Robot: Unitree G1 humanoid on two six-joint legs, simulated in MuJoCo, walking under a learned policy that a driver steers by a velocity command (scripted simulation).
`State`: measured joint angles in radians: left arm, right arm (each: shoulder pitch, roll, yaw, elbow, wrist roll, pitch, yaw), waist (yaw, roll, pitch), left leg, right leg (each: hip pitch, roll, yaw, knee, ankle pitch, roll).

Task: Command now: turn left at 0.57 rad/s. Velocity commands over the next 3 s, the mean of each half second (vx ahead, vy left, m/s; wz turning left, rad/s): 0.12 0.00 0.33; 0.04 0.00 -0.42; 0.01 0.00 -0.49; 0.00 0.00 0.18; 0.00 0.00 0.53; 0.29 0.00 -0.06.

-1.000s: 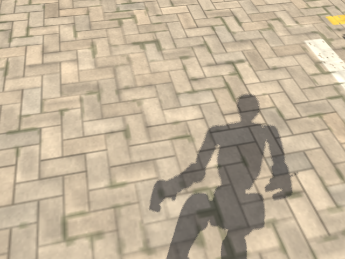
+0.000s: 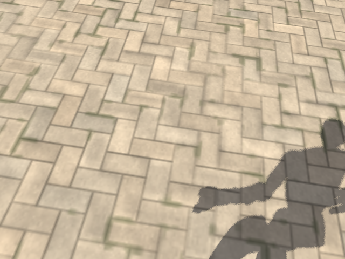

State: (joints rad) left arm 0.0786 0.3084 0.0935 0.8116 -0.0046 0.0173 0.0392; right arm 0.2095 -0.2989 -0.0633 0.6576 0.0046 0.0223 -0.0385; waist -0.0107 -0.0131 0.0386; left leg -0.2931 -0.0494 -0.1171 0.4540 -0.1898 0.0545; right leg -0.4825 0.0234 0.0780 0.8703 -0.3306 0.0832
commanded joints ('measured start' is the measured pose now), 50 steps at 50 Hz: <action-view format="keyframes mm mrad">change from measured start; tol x32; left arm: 1 -46 70 9 -69 -5 -22 -9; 50 126 192 25 -210 3 -23 -37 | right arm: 1 -4 -189 -56 -71 -1 -1 -4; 50 -147 -128 -48 -15 -5 -16 -7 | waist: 1 -17 173 -111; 11 49 -209 -47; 28 -15 281 -250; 50 36 -84 -98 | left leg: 1 149 232 -293 -98 198 173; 5 150 218 -379 -66 274 168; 10 -364 -96 -60 339 -448 -5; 15 -452 20 -50 611 -151 -86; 23 -24 16 115 92 -27 -123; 27 447 295 -106 -6 585 18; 41 137 375 70 -125 320 167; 47 -367 37 165 645 -533 -132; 50 -391 94 43 716 -325 -102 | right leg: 1 -13 9 14 -106 -17 5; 8 314 6 -12 -514 136 -64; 12 398 -380 503 -707 -365 -333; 17 378 -217 176 -683 159 -268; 25 271 -179 179 -512 418 -218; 29 -58 -10 -9 80 -370 -25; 32 -87 -58 -1 261 -233 1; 44 245 -36 -153 -303 119 -98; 47 440 -421 475 -528 660 -442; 50 405 -290 299 -539 415 -344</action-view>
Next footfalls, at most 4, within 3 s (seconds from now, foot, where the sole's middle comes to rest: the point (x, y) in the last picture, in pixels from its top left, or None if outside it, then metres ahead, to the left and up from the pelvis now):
0.18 right None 0.06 -0.14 -0.78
0.52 left None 0.14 0.13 -0.78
0.90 right None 0.14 -0.12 -0.78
1.42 left None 0.22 0.09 -0.78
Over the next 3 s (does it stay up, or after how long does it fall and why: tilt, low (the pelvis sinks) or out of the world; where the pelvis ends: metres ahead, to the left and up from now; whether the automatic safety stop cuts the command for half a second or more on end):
stays up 0.24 0.04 -0.01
